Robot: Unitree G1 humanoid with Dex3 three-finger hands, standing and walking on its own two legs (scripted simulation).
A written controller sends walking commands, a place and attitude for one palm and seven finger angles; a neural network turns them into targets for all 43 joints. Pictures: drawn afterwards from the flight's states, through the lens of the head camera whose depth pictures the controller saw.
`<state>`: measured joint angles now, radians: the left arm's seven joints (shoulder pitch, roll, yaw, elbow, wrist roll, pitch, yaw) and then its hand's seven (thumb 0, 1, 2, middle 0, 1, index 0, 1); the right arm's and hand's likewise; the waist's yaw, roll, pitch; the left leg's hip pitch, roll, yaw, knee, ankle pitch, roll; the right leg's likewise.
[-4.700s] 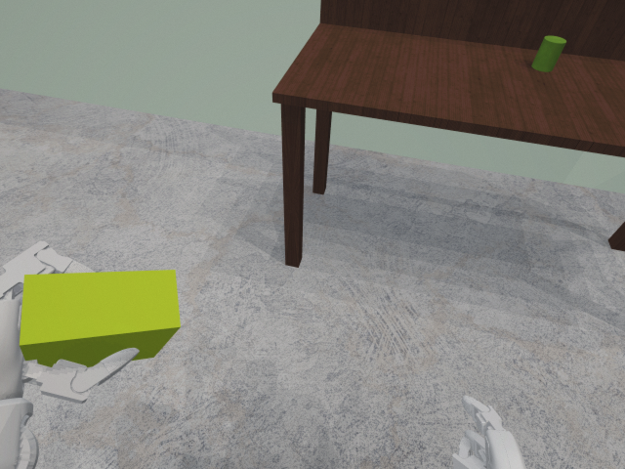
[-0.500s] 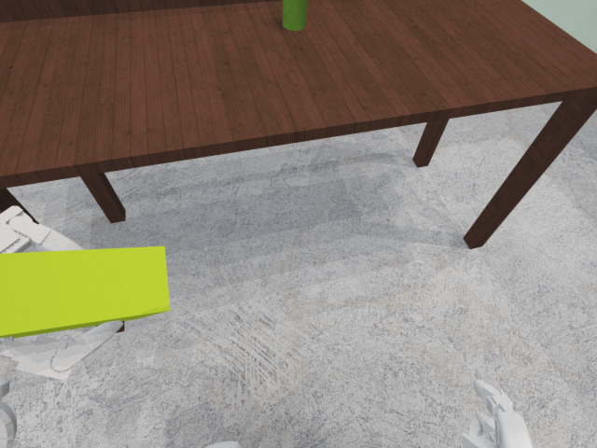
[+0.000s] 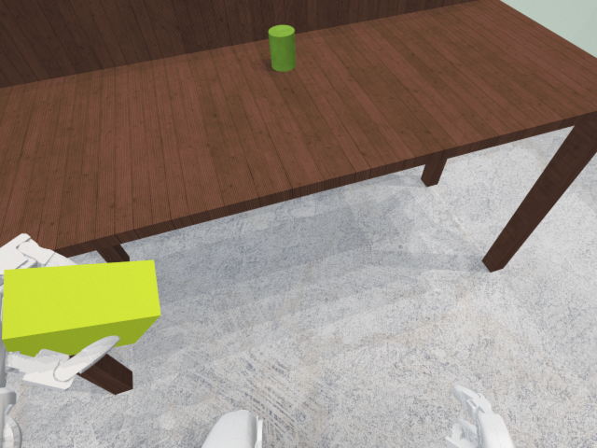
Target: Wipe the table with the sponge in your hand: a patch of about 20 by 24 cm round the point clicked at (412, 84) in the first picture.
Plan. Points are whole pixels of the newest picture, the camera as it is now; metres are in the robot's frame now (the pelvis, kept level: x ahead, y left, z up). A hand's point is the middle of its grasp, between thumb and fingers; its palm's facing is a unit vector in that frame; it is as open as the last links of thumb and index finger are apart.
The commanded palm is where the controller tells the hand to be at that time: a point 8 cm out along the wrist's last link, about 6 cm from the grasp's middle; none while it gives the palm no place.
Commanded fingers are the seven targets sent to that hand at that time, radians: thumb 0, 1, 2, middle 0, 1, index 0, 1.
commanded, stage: take the last steps up to it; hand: left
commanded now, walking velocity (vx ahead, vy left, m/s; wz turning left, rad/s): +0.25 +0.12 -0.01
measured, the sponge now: (103, 311) +0.23 +0.21 +0.14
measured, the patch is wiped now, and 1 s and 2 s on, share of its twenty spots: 0.00 0.00 0.00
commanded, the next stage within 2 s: come to a stop and stand still in 0.42 s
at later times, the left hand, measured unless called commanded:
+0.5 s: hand (41, 204) +0.33 +0.30 +0.19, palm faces +0.32 -0.84 -0.44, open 9.6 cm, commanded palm +0.27 +0.35 +0.18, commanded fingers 0.00 0.10 1.30 -1.20 -1.60 -1.20 -1.60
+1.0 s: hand out of the picture +0.35 +0.36 +0.22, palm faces +0.48 -0.75 -0.46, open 9.6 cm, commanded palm +0.27 +0.37 +0.18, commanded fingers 0.00 0.10 1.30 -1.20 -1.60 -1.20 -1.60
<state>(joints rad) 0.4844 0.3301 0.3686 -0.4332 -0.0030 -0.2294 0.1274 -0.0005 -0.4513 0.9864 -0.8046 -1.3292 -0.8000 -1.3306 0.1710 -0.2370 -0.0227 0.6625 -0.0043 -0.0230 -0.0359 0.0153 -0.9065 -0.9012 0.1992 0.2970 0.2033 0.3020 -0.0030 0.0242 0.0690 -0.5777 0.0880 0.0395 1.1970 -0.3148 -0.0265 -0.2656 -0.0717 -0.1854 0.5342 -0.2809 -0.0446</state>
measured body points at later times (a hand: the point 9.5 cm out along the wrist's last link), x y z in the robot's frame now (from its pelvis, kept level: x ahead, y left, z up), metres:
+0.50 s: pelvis +0.10 +0.08 +0.00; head +0.14 +0.09 +0.45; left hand +0.30 +0.34 +0.21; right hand +0.26 -0.12 -0.09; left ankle +0.12 +0.18 -0.74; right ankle +0.11 -0.03 -0.70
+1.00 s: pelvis +0.10 +0.09 -0.01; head +0.13 +0.12 +0.44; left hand +0.32 +0.40 +0.25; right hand +0.26 -0.16 -0.08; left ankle +0.14 +0.21 -0.74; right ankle +0.13 -0.01 -0.74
